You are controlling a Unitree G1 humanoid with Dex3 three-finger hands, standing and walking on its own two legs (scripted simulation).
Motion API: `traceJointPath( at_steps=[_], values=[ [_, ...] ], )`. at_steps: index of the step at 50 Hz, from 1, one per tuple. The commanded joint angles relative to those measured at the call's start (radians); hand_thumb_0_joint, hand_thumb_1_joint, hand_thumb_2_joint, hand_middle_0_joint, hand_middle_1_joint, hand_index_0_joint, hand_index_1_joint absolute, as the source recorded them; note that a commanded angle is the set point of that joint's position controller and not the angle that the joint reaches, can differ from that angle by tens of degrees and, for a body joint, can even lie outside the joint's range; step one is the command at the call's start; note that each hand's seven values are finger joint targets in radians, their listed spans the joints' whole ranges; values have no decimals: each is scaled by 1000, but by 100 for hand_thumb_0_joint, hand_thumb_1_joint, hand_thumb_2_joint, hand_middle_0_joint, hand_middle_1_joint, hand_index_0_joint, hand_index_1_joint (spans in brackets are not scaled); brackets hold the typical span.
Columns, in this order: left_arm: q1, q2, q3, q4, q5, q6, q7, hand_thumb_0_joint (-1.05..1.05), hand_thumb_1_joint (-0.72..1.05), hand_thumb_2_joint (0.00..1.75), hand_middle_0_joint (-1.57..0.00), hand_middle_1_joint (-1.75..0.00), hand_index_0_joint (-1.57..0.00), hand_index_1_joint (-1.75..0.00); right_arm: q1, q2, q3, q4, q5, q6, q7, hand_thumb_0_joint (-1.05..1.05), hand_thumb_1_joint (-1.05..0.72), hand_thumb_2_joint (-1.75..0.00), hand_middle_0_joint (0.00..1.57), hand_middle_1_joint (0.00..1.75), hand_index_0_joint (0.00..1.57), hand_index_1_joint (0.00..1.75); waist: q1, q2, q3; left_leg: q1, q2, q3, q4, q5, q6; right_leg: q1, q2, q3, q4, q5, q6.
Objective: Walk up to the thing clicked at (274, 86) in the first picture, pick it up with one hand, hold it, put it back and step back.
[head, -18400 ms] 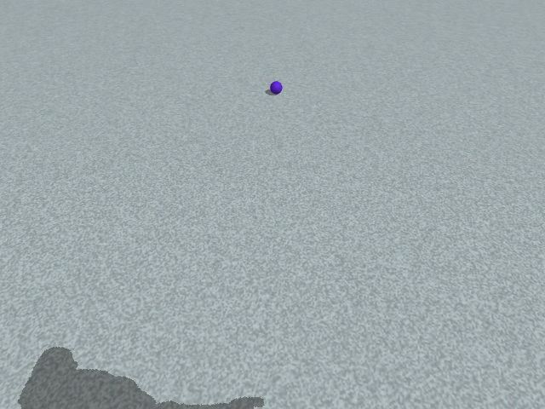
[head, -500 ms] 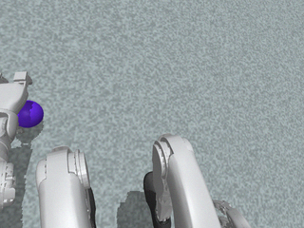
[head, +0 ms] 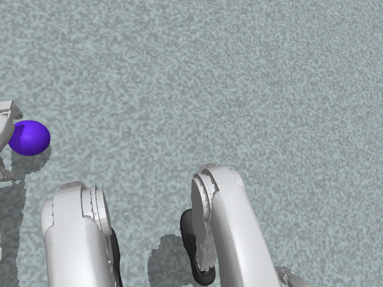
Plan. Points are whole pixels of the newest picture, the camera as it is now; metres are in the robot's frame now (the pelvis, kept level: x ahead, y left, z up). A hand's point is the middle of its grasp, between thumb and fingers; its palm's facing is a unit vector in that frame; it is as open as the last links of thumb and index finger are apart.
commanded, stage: rest palm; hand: left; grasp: from above
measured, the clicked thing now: (29, 138) +0.45 +0.32 -0.28
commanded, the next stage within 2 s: close in 0.98 s
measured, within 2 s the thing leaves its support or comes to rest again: neither
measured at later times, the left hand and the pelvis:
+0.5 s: hand (18, 137) +0.44 +0.32 -0.22, palm faces -0.45 -0.13 -0.88, open 14.2 cm; pelvis +0.00 +0.00 -0.02, yaw -2 degrees
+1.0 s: hand (21, 140) +0.43 +0.32 -0.24, palm faces -0.43 -0.14 -0.89, open 14.1 cm; pelvis +0.00 +0.01 -0.03, yaw -4 degrees
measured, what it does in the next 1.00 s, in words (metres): stands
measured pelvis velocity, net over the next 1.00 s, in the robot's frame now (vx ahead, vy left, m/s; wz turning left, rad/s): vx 0.00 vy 0.01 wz -0.07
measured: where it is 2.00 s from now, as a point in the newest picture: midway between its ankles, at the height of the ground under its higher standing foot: (156, 268)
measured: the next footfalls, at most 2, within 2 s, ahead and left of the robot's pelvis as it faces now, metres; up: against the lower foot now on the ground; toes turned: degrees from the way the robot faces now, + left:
none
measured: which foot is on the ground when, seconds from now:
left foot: down 0.00-1.00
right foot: down 0.00-1.00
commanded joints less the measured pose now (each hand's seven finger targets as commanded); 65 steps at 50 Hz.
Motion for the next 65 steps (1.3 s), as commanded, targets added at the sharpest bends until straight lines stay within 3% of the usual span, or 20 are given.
traceJointPath(
  at_steps=[1,3,8,12,16,17,21,24,27,28,32,34,40,45,50,53,59,61,63,65],
  values=[
    [-367,238,24,-267,25,-45,139,0,-57,101,-6,-105,-6,-105,145,-245,-109,-12,-17,-25,-16,0,-91,-90,20,30,20,30,-33,389,-750,595,-13,87,-221,136,19,259,26,-52,-237,201,-49],
    [-405,242,28,-265,37,-19,171,0,-59,101,-6,-100,-5,-100,141,-251,-116,-1,-20,-29,-18,0,-90,-90,20,30,20,30,-33,427,-756,614,-11,83,-240,118,13,216,19,-62,-232,178,-52],
    [-453,159,-50,24,73,57,196,0,-59,104,-6,-97,-4,-99,154,-258,-86,27,-30,-48,-11,0,-89,-90,20,30,20,30,-92,320,-600,523,-12,59,-234,48,23,125,16,-88,-225,131,-48],
    [-387,184,-42,149,69,92,193,0,-55,101,-6,-100,-5,-101,126,-258,-54,16,-34,-67,-3,0,-89,-90,20,30,20,30,-69,321,-582,485,-21,76,-224,77,28,180,23,-85,-215,162,-41],
    [-399,260,5,126,64,96,189,0,-54,99,-6,-101,-6,-101,120,-254,-35,-6,-39,-73,7,0,-90,-90,20,30,20,30,-62,316,-644,475,-19,89,-181,148,36,263,30,-74,-208,236,-36],
    [-385,293,43,135,62,96,194,0,-54,98,-6,-102,-6,-102,126,-266,-36,-6,-44,-74,8,0,-90,-90,20,30,20,30,-71,299,-646,471,-18,88,-175,169,38,279,31,-78,-203,260,-33],
    [-374,334,73,117,54,79,198,0,-54,98,-6,-101,-6,-101,128,-267,-21,-16,-60,-76,17,0,-90,-90,20,30,20,30,-75,298,-648,437,-13,85,-155,159,43,325,37,-70,-211,259,-29],
    [-377,317,53,86,44,57,194,0,-54,98,-6,-100,-5,-100,112,-270,-13,-35,-66,-85,23,0,-90,-90,20,30,20,30,-78,340,-651,463,-12,75,-157,144,36,298,39,-84,-194,237,-35],
    [-351,373,97,75,44,39,208,0,-55,99,-6,-99,-5,-100,132,-282,-12,-19,-76,-88,26,0,-89,-90,20,30,20,30,-80,347,-667,462,-8,66,-141,162,35,320,41,-93,-185,256,-32],
    [-359,323,57,76,45,35,206,0,-54,98,-6,-99,-5,-100,125,-277,-4,-30,-78,-93,31,0,-89,-90,20,30,20,30,-90,345,-647,459,-10,65,-139,156,34,304,41,-97,-179,251,-34],
    [-351,355,64,96,46,21,219,0,-56,100,-6,-98,-5,-99,132,-287,4,-17,-87,-108,42,0,-89,-90,20,30,20,30,-95,362,-617,447,-5,58,-128,130,32,294,46,-98,-181,229,-34],
    [-316,384,100,90,51,18,235,0,-55,101,-6,-97,-5,-98,150,-300,5,-8,-92,-109,43,0,-89,-90,20,30,20,30,-86,352,-634,453,-6,58,-128,157,33,323,47,-105,-184,254,-30],
    [-345,344,67,139,56,25,261,0,-55,103,-7,-96,-5,-98,134,-300,16,-6,-104,-126,57,0,-89,-90,20,30,20,30,-113,343,-582,425,-3,49,-118,143,33,297,52,-114,-178,251,-29],
    [-336,394,100,188,79,34,284,0,-52,103,-8,-99,-6,-100,134,-313,19,0,-113,-134,65,0,-89,-90,20,30,20,30,-112,350,-558,423,1,40,-127,119,31,282,56,-124,-173,223,-32],
    [-386,337,31,184,67,34,281,0,-51,102,-8,-101,-7,-102,100,-313,27,-17,-116,-159,73,0,-89,-90,20,30,20,30,-137,364,-539,431,0,34,-128,95,29,261,55,-133,-176,202,-31],
    [-352,380,60,212,80,36,284,0,-51,103,-8,-102,-7,-103,112,-318,29,-2,-117,-161,78,0,-89,-90,20,30,20,30,-130,376,-537,446,3,31,-130,107,25,263,56,-137,-165,214,-33],
    [-375,363,30,199,73,30,303,0,-33,95,-17,-104,-19,-102,77,-326,34,-10,-119,-176,89,0,-89,-90,20,30,20,30,-138,387,-527,455,8,25,-122,111,21,251,59,-143,-160,221,-33],
    [-358,388,61,193,71,27,314,0,-31,91,-17,-103,-20,-100,89,-336,35,-10,-116,-178,91,0,-89,-90,20,30,20,30,-131,401,-541,472,7,21,-132,138,18,272,57,-148,-155,242,-33],
    [-371,359,25,202,77,31,317,0,-30,90,-18,-102,-21,-99,75,-331,43,-18,-125,-186,100,0,-89,-90,20,30,20,30,-140,399,-525,455,7,24,-124,129,20,266,58,-146,-155,237,-32],
    [-361,403,59,216,72,36,322,0,-28,88,-20,-100,-23,-98,95,-333,48,-10,-122,-188,104,0,-89,-90,20,30,20,30,-140,384,-522,447,8,24,-120,132,24,288,60,-142,-163,241,-30]
  ],
)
